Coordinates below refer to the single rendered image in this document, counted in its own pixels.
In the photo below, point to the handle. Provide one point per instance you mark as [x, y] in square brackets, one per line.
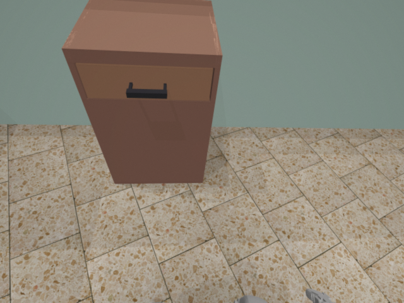
[146, 93]

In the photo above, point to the drawer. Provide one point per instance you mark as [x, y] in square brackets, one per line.
[112, 80]

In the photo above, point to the robot right hand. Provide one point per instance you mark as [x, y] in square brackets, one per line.
[318, 297]

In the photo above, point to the cabinet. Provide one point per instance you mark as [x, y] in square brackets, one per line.
[149, 141]

